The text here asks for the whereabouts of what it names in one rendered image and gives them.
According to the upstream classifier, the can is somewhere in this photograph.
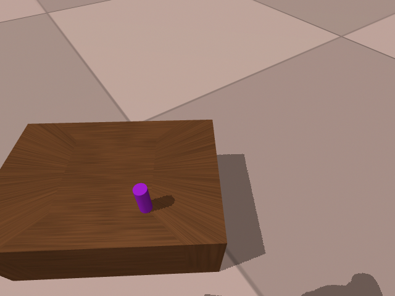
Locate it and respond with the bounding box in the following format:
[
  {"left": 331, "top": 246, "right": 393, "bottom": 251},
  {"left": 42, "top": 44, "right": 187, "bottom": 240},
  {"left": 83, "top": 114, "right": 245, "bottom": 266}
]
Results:
[{"left": 133, "top": 183, "right": 152, "bottom": 213}]

